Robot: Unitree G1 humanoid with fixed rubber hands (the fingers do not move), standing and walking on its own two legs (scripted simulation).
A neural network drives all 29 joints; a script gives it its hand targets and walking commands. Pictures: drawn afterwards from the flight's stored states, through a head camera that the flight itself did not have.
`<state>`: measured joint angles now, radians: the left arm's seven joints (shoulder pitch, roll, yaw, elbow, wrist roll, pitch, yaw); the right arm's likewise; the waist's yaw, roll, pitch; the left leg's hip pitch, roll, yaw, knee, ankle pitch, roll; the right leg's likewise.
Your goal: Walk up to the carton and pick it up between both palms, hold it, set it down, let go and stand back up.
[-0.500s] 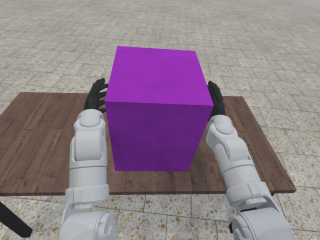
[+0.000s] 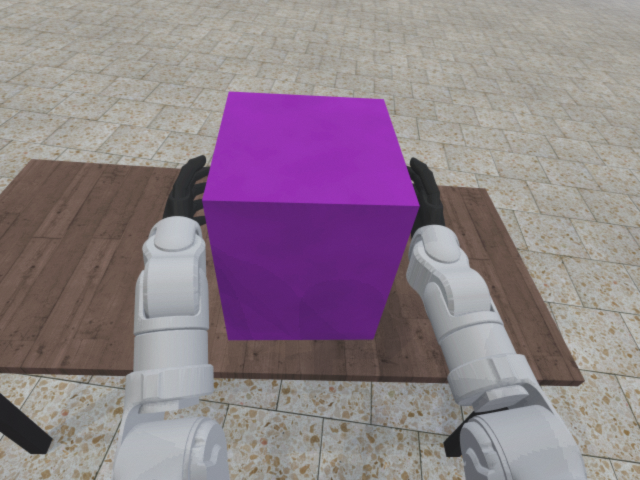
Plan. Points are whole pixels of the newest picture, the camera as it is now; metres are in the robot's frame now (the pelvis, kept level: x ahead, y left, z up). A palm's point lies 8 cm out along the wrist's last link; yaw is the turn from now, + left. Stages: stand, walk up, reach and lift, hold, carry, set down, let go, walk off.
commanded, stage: hold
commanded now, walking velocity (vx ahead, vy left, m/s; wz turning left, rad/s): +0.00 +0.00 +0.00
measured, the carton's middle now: (304, 221) +0.40 +0.02 +0.12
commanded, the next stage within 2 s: none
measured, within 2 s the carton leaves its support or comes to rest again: neither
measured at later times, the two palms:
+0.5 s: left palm (187, 218) +0.36 +0.16 +0.16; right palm (432, 223) +0.36 -0.13 +0.17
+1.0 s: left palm (183, 214) +0.36 +0.16 +0.17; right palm (430, 218) +0.36 -0.13 +0.17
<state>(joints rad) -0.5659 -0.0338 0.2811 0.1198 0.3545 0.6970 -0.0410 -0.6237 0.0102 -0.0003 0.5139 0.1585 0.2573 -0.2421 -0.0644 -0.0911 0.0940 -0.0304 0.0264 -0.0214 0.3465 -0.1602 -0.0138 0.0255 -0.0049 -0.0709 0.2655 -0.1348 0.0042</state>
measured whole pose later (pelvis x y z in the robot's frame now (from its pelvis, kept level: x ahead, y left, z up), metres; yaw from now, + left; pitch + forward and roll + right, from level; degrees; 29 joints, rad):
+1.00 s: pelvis +0.00 +0.00 +0.00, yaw +0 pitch -9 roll -1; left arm -0.58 -0.03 0.27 0.16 0.34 0.68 -0.02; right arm -0.65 0.01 -0.03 0.54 0.15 0.24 -0.23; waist -0.07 -0.08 0.07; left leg -0.04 0.02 -0.03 0.35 -0.16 -0.01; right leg 0.01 -0.01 -0.07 0.27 -0.13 0.01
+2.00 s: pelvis +0.00 +0.00 +0.00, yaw +0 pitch -10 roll -1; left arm -0.53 -0.05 0.26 0.05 0.36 0.71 -0.04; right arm -0.57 0.01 0.01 0.44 0.17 0.25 -0.25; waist -0.08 -0.07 0.09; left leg 0.00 0.02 -0.02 0.34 -0.17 -0.01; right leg 0.06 -0.01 -0.07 0.27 -0.14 0.01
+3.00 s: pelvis +0.00 +0.00 +0.00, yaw +0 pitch -11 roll -1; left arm -0.54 -0.05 0.26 0.06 0.37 0.71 -0.05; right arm -0.57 0.01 0.00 0.45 0.16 0.24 -0.25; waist -0.08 -0.07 0.10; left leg 0.01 0.02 -0.02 0.34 -0.17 -0.01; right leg 0.06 -0.01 -0.07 0.27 -0.14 0.01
